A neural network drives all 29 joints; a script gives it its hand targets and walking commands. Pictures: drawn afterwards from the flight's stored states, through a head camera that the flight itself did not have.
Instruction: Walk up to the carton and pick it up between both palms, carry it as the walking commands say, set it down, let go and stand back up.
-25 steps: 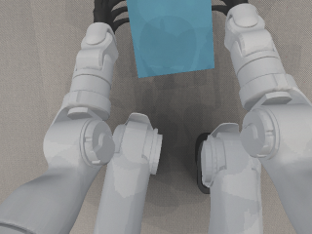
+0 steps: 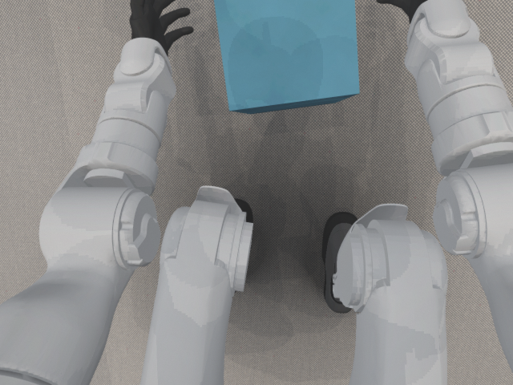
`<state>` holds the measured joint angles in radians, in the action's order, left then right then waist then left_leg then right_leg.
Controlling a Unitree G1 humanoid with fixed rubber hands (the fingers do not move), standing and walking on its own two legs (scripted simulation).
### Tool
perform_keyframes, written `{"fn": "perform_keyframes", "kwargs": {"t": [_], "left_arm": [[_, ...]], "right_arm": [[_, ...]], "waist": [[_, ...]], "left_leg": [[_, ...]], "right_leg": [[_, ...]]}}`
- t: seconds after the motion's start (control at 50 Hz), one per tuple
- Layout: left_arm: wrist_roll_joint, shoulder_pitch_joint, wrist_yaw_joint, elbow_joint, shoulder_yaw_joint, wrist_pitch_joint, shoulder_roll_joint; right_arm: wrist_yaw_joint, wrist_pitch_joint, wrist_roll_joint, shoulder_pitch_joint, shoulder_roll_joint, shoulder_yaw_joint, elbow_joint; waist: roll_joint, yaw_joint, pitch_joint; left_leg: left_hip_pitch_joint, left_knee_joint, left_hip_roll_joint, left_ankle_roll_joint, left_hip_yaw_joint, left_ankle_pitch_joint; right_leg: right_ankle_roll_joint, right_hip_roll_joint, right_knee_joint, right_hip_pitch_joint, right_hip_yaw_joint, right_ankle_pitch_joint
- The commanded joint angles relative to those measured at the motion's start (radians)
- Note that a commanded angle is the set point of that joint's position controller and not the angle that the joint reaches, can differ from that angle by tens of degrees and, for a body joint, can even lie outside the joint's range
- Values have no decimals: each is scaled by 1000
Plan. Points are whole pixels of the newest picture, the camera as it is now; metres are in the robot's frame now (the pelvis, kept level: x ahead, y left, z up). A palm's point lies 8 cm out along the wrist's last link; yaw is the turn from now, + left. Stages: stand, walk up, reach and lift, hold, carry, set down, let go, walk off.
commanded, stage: set down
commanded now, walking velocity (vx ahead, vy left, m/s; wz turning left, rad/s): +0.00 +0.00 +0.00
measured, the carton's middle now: (284, 31) +0.54 +0.03 -0.27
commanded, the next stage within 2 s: let go in 1.46 s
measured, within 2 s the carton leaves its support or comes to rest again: neither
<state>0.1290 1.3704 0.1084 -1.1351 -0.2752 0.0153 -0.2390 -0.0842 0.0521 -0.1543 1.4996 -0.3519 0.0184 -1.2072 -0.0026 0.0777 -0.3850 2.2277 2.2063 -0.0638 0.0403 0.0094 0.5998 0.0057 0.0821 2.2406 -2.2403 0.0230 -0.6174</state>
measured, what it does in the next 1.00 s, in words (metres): rises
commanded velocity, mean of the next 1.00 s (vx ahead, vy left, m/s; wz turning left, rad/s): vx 0.00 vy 0.00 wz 0.00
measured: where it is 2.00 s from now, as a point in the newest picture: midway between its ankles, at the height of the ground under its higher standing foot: (284, 270)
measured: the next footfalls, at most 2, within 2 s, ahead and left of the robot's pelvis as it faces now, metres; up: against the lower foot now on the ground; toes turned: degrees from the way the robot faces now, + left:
none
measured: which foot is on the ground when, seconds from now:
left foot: down 0.00-1.00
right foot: down 0.00-1.00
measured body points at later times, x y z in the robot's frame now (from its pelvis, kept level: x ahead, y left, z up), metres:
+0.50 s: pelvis +0.00 +0.00 +0.07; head +0.34 +0.00 +0.36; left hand +0.52 +0.20 -0.06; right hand +0.58 -0.12 -0.06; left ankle +0.11 +0.12 -0.33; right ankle +0.10 -0.11 -0.33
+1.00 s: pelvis +0.02 +0.00 +0.21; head +0.34 +0.00 +0.53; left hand +0.52 +0.20 +0.09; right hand +0.58 -0.13 +0.09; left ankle +0.11 +0.12 -0.33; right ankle +0.10 -0.11 -0.33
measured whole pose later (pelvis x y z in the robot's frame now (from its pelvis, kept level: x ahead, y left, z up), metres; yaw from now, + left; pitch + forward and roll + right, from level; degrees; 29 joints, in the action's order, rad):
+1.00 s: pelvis +0.02 +0.00 +0.21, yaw +0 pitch +46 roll +1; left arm 0.02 1.06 0.14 -0.76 -0.32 0.15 -0.11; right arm -0.08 0.17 0.03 1.22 -0.24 0.20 -0.92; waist 0.01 0.09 0.05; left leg 1.82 1.45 -0.07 0.02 -0.04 0.44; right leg 0.01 0.07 1.47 -1.82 0.05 -0.46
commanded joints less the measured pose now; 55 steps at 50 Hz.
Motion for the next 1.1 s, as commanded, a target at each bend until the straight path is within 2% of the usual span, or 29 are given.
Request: {"fn": "perform_keyframes", "kwargs": {"t": [0.0,0.12,0.22,0.3,0.46,0.7,1.08], "left_arm": [[22,224,5,103,19,-18,-105],[49,186,40,233,55,8,-104],[26,143,66,281,41,42,-87],[5,127,70,316,25,61,-63],[-36,61,61,359,-4,89,-14],[-61,-23,59,470,-18,125,8],[-149,-152,4,498,-75,103,69]], "right_arm": [[-5,-20,-10,269,-69,-1,99],[-41,3,-32,252,-73,-12,240],[-54,34,-13,216,-59,12,281],[-51,49,22,194,-51,48,282],[-31,69,92,129,-26,113,266],[-17,107,133,75,-2,143,376],[25,86,219,-69,56,215,405]], "waist": [[90,46,1113],[107,44,1432],[99,53,1413],[92,41,1384],[70,27,1381],[94,34,1504],[81,28,1451]], "left_leg": [[-476,-155,9,-2,18,-409],[-647,-195,-8,-4,44,-468],[-646,-270,-18,-2,65,-395],[-636,-325,-23,3,72,-368],[-665,-441,-36,18,73,-381],[-822,-642,-51,28,73,-463],[-1097,-1026,-41,36,37,-598]], "right_leg": [[10,-31,-168,487,1,327],[15,-15,-201,673,-34,378],[13,-8,-275,658,-46,297],[11,-3,-338,640,-51,270],[3,15,-466,643,-58,279],[17,27,-667,850,-64,369],[37,26,-1057,1112,-40,516]]}}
